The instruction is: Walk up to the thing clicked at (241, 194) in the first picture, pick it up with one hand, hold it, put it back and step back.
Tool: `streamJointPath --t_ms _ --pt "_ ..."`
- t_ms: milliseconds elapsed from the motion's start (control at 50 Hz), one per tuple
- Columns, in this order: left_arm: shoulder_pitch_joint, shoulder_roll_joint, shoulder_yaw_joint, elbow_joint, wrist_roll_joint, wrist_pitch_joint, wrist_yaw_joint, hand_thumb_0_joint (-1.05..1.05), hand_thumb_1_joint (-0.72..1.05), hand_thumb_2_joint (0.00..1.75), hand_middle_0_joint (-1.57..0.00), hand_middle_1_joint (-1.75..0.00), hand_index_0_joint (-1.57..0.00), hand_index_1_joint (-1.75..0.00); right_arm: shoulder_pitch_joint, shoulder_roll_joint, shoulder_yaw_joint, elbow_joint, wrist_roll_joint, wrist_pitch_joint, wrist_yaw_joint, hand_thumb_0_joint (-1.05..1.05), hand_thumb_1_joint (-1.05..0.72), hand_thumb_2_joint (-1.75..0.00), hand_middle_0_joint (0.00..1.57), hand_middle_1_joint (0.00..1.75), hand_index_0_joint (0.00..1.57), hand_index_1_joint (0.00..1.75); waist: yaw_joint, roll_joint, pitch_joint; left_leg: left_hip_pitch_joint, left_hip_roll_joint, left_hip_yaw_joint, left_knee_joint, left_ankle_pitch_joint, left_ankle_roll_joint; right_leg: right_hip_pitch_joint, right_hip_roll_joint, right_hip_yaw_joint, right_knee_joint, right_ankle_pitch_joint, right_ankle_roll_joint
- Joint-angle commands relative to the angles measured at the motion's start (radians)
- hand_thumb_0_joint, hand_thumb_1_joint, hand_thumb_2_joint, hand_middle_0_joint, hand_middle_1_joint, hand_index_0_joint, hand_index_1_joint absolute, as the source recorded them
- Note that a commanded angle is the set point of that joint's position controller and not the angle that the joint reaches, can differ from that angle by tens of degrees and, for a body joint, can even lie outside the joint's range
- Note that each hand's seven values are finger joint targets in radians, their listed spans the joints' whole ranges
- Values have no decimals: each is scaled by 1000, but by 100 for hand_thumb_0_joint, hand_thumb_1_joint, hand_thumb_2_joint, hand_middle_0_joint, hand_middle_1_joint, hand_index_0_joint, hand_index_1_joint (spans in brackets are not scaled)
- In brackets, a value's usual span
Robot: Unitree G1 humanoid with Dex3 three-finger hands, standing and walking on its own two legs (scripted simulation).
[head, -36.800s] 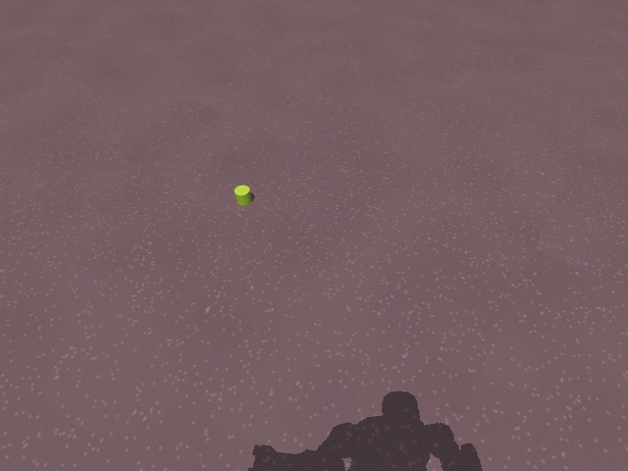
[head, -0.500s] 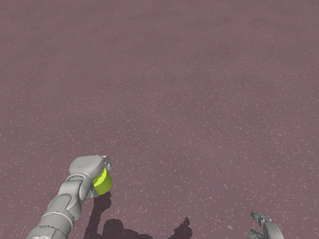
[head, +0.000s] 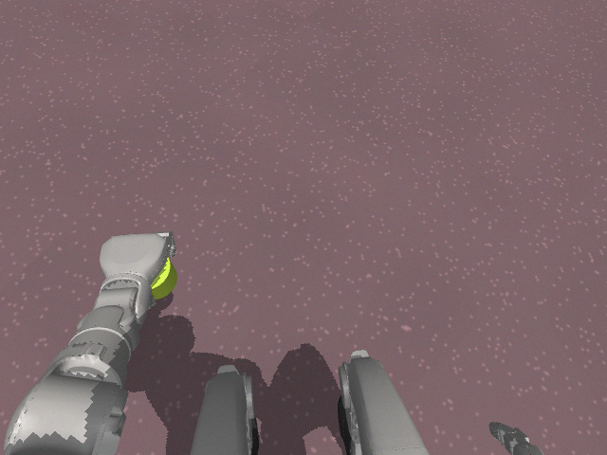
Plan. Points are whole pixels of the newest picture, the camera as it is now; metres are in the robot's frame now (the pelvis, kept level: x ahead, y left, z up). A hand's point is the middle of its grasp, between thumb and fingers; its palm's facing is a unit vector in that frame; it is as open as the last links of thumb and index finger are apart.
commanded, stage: crouch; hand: left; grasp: from above
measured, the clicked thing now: (151, 273) +0.41 +0.22 -0.15
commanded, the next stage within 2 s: lower in 1.22 s
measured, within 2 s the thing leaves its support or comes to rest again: neither
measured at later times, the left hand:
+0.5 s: hand (174, 300) +0.41 +0.24 -0.33, palm faces -0.44 +0.00 -0.90, open 9.6 cm
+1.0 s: hand (182, 304) +0.42 +0.24 -0.41, palm faces -0.46 -0.01 -0.89, open 9.6 cm
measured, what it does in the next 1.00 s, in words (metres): lowers itself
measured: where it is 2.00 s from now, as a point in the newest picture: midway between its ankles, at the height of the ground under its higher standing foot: outside the picture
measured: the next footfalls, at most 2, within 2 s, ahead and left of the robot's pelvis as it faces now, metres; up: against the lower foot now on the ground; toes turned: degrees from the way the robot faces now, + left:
none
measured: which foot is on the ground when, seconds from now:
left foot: down 0.00-1.00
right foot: down 0.00-1.00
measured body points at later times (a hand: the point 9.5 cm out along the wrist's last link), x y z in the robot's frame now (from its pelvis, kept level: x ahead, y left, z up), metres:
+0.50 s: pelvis -0.02 +0.00 -0.17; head +0.19 +0.03 +0.22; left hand +0.43 +0.23 -0.28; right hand +0.05 -0.28 -0.29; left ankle +0.05 +0.13 -0.59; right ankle +0.06 -0.15 -0.59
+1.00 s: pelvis -0.03 +0.00 -0.24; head +0.20 +0.04 +0.14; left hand +0.44 +0.24 -0.36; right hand +0.01 -0.28 -0.36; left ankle +0.05 +0.13 -0.59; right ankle +0.06 -0.15 -0.59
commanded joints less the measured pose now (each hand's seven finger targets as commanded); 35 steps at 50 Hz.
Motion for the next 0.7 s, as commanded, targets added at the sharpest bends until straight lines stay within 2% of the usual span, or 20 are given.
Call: streamJointPath --t_ms 0,40,60,80,100,120,140,160,180,280,300,360,420,460,480,500,580,600,640,680 --pt "-367 250 80 -168 -19 19 41 0 51 73 -84 -85 -89 -80 85 -164 -52 -61 -12 -38 -18 0 -90 -90 20 30 20 30 9 119 -595 247 -31 13 -46 201 19 85 32 -69 -8 181 -80" --pt "-369 269 92 -131 -17 21 33 0 46 77 -82 -85 -86 -81 84 -170 -48 -64 -15 -42 -18 0 -90 -90 20 30 20 30 -1 112 -562 181 -30 -6 -28 112 16 12 31 -78 34 110 -81" --pt "-347 249 88 -86 -21 24 28 0 46 80 -81 -86 -85 -82 83 -171 -46 -60 -18 -45 -16 0 -90 -90 20 30 20 30 -12 90 -525 137 -30 -12 -8 70 18 -38 29 -81 49 76 -79" --pt "-407 250 82 -128 -28 15 24 0 44 78 -80 -84 -84 -80 80 -167 -45 -63 -18 -50 -17 0 -90 -90 20 30 20 30 -23 105 -553 113 -32 -11 9 30 20 -52 31 -81 65 47 -81" --pt "-409 259 88 -117 -29 10 18 0 44 78 -79 -85 -84 -81 87 -172 -45 -65 -20 -54 -14 0 -90 -90 20 30 20 30 -31 103 -560 88 -34 -15 26 3 22 -73 28 -82 85 25 -81" --pt "-400 296 110 -111 -28 6 16 0 44 76 -79 -84 -84 -80 86 -171 -43 -61 -20 -56 -13 0 -90 -90 20 30 20 30 -17 89 -583 53 -39 -1 58 -5 28 -68 30 -79 97 11 -81" --pt "-357 303 120 -77 -33 1 11 0 44 77 -79 -84 -84 -79 88 -174 -41 -64 -20 -59 -8 0 -90 -90 20 30 20 30 -19 55 -581 26 -42 -7 81 -10 32 -78 29 -82 116 1 -80" --pt "-368 292 112 -88 -38 -10 6 0 48 77 -81 -85 -86 -80 90 -168 -38 -64 -23 -64 -1 0 -90 -90 20 30 20 30 -30 60 -582 -11 -45 -3 106 -21 36 -93 27 -80 131 -6 -79" --pt "-402 276 105 -108 -37 -23 4 0 49 78 -82 -85 -87 -80 94 -169 -36 -58 -26 -69 1 0 -90 -90 20 30 20 30 -41 63 -602 -31 -47 2 141 -16 39 -122 26 -79 152 1 -78" --pt "-479 343 137 -108 -11 -73 23 0 55 83 -88 -85 -92 -81 114 -185 -25 -31 -37 -91 18 0 -90 -90 20 30 20 30 -60 100 -635 -67 -48 -9 243 -12 37 -246 21 -89 245 5 -80" --pt "-538 343 133 -155 -4 -86 32 0 55 84 -89 -85 -92 -82 116 -182 -23 -28 -41 -94 20 0 -90 -90 20 30 20 30 -71 139 -667 -56 -48 -8 258 -9 35 -269 23 -91 263 8 -82" --pt "-514 363 152 -91 31 -91 60 0 53 80 -87 -83 -91 -79 127 -193 -16 -9 -52 -101 33 0 -90 -90 20 30 20 30 -60 189 -674 -41 -48 -11 301 51 24 -320 18 -102 330 53 -85" --pt "-537 377 166 -84 44 -87 76 0 52 83 -87 -82 -91 -79 132 -197 -16 -5 -63 -105 50 0 -91 -90 20 30 20 30 -64 233 -713 -35 -48 0 359 135 23 -344 18 -102 380 117 -85" --pt "-528 372 166 -51 53 -81 80 0 54 82 -89 -82 -93 -78 135 -198 -14 -5 -72 -106 60 0 -91 -90 20 30 20 30 -65 241 -706 -47 -48 5 390 156 24 -363 19 -107 405 132 -85" --pt "-528 394 180 -55 58 -79 82 0 57 83 -90 -84 -94 -80 136 -198 -14 -2 -75 -105 67 0 -91 -90 20 30 20 30 -63 249 -695 -70 -48 13 402 148 25 -363 21 -109 409 130 -84" --pt "-506 379 175 -13 54 -71 81 0 56 84 -90 -83 -93 -80 126 -197 -15 -7 -75 -103 70 0 -91 -90 20 30 20 30 -62 231 -677 -103 -48 18 413 129 29 -366 24 -109 413 121 -83" --pt "-522 399 181 -8 37 -65 67 0 58 87 -92 -85 -95 -82 115 -201 -17 -16 -76 -100 86 0 -91 -90 20 30 20 30 -68 214 -655 -184 -48 26 452 92 38 -368 27 -112 445 104 -80" --pt "-513 368 165 -6 28 -65 59 0 59 87 -92 -87 -95 -84 116 -193 -13 -20 -78 -99 92 0 -91 -90 20 30 20 30 -77 190 -658 -204 -48 28 466 93 43 -342 30 -112 446 115 -75" --pt "-499 401 184 10 21 -63 51 0 59 86 -91 -85 -95 -82 118 -203 -13 -20 -78 -98 96 0 -91 -90 20 30 20 30 -81 154 -640 -242 -48 28 490 92 48 -346 30 -112 457 119 -69" --pt "-522 403 175 -4 12 -75 39 0 57 84 -90 -86 -93 -82 111 -199 -13 -17 -80 -95 101 0 -91 -90 20 30 20 30 -81 166 -639 -268 -47 34 516 82 50 -342 35 -107 473 118 -68"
